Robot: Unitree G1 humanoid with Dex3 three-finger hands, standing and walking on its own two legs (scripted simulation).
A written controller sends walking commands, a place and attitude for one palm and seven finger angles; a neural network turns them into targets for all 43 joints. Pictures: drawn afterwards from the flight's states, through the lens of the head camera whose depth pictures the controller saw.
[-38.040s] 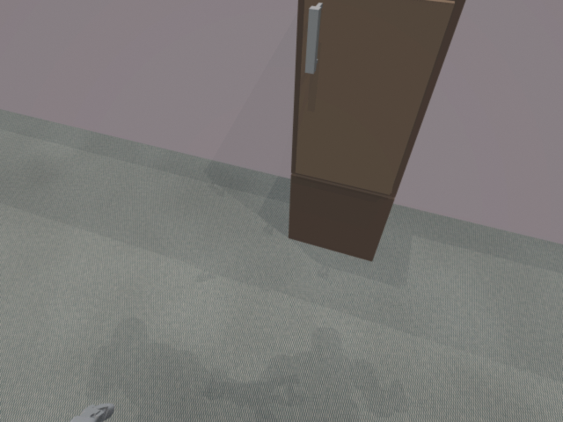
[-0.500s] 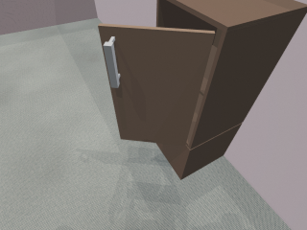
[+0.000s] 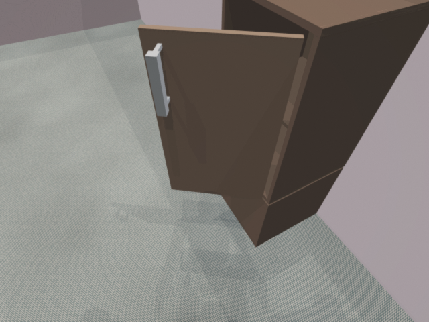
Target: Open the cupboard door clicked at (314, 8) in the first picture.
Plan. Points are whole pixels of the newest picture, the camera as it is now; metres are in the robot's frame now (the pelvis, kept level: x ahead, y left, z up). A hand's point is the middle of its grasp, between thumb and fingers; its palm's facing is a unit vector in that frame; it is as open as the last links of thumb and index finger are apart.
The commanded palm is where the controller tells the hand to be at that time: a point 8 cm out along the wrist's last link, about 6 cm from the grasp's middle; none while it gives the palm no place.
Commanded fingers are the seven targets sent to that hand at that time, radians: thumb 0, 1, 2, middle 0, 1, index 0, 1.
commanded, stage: look again from close up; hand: left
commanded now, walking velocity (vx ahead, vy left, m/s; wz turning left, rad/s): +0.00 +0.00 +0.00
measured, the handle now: (160, 81) +0.59 +0.15 +0.14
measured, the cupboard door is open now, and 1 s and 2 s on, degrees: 54 54 54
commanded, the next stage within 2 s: shuffle to correct the standing spot in 0.40 s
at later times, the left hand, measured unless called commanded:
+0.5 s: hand out of the picture +0.02 +0.23 -0.17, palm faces -0.01 -0.97 -0.24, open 7.3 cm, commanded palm none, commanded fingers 0.00 0.90 0.90 -0.20 -0.30 -0.20 -0.30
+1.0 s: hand out of the picture -0.06 +0.16 -0.17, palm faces +0.00 -0.98 -0.17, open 7.3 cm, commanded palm none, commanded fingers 0.00 0.90 0.90 -0.20 -0.30 -0.20 -0.30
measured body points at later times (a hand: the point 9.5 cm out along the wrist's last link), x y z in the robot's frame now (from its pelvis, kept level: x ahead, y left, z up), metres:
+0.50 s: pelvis -0.02 +0.03 +0.00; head -0.04 +0.04 +0.45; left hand +0.02 +0.28 -0.15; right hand +0.04 -0.23 -0.13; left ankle +0.03 +0.11 -0.74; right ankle -0.03 -0.10 -0.74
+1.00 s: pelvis -0.02 +0.00 +0.00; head -0.03 +0.00 +0.45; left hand -0.05 +0.21 -0.15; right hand -0.07 -0.23 -0.16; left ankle +0.01 +0.10 -0.68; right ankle -0.04 -0.10 -0.74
